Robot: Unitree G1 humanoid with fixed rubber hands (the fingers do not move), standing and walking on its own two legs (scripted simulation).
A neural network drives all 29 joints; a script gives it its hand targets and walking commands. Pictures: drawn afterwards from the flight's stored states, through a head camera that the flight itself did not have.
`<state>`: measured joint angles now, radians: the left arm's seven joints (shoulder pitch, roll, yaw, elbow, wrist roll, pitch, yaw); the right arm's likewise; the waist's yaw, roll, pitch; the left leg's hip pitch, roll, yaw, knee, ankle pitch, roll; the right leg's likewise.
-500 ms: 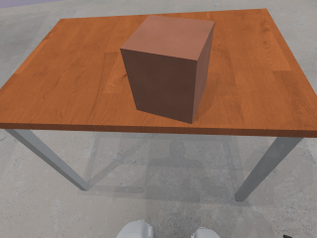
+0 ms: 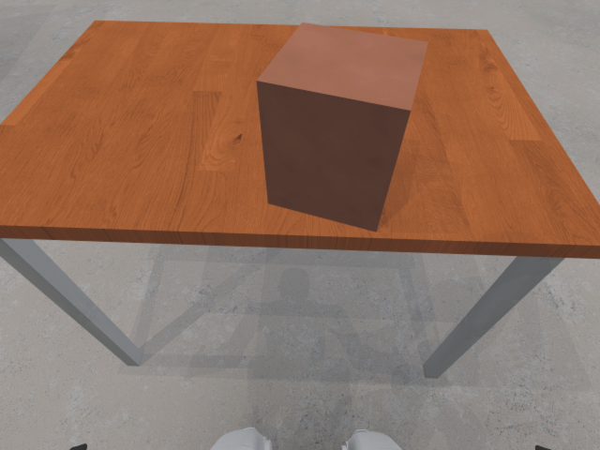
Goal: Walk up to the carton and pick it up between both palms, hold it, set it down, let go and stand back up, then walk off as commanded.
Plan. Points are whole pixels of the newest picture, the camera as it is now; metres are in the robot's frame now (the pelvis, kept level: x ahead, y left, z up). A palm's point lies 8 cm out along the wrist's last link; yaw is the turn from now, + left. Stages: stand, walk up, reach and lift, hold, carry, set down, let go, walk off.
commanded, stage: walk up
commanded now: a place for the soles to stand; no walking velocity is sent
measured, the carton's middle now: (340, 130) +0.51 -0.03 +0.15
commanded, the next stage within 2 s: none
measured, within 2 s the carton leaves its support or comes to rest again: neither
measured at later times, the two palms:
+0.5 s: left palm out of the picture +0.12 +0.32 -0.08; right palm out of the picture +0.08 -0.34 -0.10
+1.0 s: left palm (122, 421) +0.16 +0.26 -0.08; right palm out of the picture +0.11 -0.40 -0.10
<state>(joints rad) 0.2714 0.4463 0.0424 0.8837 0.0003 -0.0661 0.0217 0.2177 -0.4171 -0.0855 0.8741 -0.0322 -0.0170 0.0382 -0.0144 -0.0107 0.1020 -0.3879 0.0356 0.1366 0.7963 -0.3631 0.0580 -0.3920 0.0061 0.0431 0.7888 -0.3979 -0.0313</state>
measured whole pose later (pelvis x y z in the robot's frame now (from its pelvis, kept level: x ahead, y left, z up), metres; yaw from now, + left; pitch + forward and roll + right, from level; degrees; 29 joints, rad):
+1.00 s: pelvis +0.06 -0.07 +0.00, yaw -3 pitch -3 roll +3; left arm 0.22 0.44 0.03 0.88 0.00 -0.06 0.00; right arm 0.21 -0.42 -0.09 0.91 -0.02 -0.04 0.01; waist -0.02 -0.03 0.09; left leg -0.35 0.05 0.09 0.94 -0.48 0.00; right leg -0.42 -0.01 0.03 0.80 -0.34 -0.03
